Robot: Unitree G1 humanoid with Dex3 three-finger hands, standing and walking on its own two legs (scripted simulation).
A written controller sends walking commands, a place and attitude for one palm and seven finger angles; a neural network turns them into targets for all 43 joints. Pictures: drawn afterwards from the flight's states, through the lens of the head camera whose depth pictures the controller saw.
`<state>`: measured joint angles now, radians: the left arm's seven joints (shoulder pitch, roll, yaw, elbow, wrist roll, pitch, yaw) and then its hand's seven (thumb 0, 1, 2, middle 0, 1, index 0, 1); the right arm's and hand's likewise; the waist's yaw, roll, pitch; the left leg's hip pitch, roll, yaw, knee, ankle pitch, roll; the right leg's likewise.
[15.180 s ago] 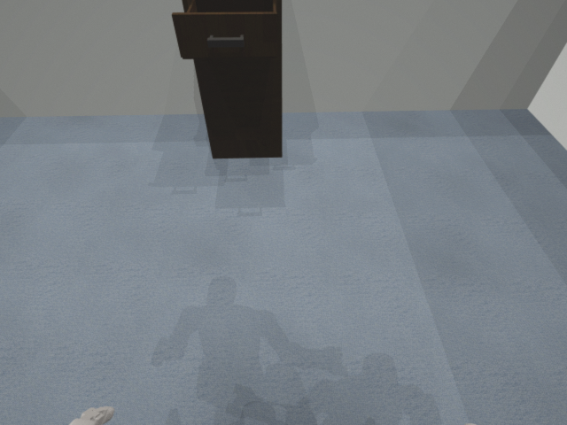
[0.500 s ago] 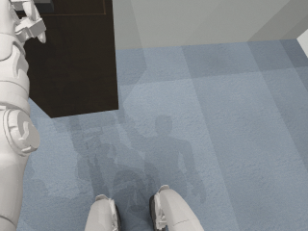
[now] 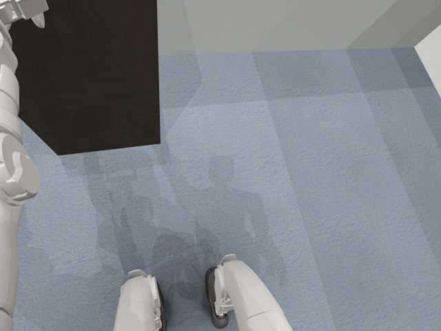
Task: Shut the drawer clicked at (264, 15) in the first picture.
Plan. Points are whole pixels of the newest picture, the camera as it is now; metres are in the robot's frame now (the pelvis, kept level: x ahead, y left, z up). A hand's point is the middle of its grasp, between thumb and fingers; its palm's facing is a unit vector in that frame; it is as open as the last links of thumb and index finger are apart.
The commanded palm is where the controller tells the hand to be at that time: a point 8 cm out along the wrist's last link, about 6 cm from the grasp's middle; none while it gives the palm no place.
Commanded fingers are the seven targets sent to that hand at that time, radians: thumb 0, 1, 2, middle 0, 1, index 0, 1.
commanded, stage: pull the fist back off the drawer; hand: left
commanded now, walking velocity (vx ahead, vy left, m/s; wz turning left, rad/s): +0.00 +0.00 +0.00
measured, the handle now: out of the picture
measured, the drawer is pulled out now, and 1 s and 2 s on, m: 0.00 0.00 0.00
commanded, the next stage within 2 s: draw the hand back to the body in 0.56 s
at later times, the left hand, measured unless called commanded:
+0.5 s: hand (52, 2) +0.60 +0.15 +0.10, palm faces +0.04 -1.00 -0.03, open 3.2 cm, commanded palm +0.57 +0.18 +0.11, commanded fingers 0.00 0.90 0.90 -1.40 -1.60 -1.40 -1.60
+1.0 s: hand (3, 40) +0.50 +0.18 +0.14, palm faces +0.06 -1.00 -0.03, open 3.3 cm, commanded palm +0.46 +0.23 +0.16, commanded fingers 0.00 0.90 0.90 -1.40 -1.60 -1.40 -1.60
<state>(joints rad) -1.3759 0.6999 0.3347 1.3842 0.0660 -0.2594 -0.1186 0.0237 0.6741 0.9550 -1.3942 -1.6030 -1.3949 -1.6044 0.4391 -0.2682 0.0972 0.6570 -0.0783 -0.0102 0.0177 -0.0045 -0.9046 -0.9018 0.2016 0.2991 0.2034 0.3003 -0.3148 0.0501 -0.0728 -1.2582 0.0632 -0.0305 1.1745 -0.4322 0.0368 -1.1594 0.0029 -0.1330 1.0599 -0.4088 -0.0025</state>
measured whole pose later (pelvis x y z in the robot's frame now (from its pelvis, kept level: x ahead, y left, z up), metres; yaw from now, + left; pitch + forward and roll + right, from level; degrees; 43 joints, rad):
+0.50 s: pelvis +0.02 +0.00 +0.02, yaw -1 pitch +27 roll -5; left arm -1.15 0.57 0.41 1.21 0.02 -0.28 -0.10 0.01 0.88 0.92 -1.39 -1.60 -1.39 -1.60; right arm 0.45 -0.26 0.07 0.62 -0.06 0.04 0.05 0.00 -0.90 -0.90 0.20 0.30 0.20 0.30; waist -0.26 0.05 -0.08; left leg -1.13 0.08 0.02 1.10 -0.45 0.03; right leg -1.06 0.02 -0.08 1.00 -0.41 0.00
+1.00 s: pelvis +0.08 -0.01 +0.07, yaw +0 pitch +17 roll -2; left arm -0.47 0.34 0.33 0.65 -0.18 -0.27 -0.17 0.01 0.90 0.90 -1.39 -1.60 -1.39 -1.60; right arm 0.37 -0.25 0.01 0.57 0.03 0.07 0.02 0.00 -0.91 -0.90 0.20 0.30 0.20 0.30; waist -0.10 0.04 -0.11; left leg -0.68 0.06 0.05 0.83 -0.44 0.01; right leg -0.63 0.02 -0.05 0.76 -0.41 0.00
